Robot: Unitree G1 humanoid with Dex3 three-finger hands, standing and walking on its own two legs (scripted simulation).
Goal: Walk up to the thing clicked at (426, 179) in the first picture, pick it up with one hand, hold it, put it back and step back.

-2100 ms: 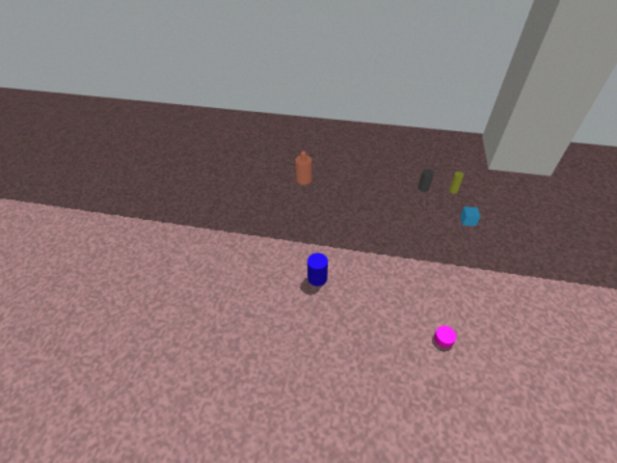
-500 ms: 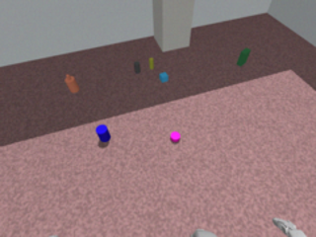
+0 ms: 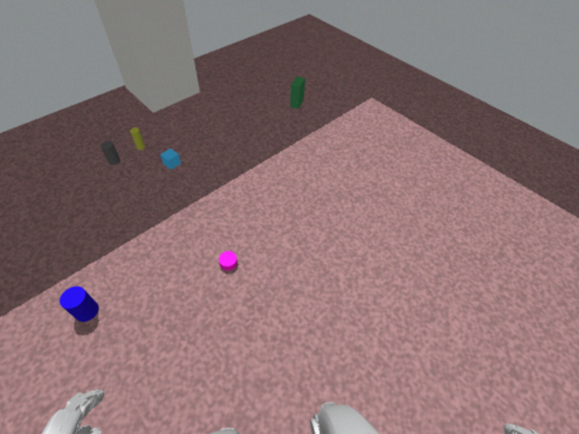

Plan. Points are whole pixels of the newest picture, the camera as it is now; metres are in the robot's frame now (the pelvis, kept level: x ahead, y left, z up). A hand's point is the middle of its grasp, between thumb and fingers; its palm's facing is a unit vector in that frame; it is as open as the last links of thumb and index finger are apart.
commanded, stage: walk up
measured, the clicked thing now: (110, 153) +1.35 +0.81 -0.70
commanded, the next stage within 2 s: stand in 1.54 s
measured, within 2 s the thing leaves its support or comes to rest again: neither
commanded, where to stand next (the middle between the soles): +0.07 -0.04 m, yaw -32 degrees
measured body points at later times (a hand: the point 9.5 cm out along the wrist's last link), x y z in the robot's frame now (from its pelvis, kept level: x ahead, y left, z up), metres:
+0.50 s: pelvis +0.00 -0.02 +0.00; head +0.03 -0.05 +0.45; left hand +0.16 +0.26 -0.10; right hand -0.02 -0.36 -0.11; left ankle +0.08 +0.09 -0.68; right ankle -0.03 -0.15 -0.71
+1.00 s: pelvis -0.01 -0.02 +0.00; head +0.00 -0.04 +0.44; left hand +0.20 +0.24 -0.11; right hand -0.10 -0.34 -0.12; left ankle +0.08 +0.09 -0.70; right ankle -0.05 -0.13 -0.71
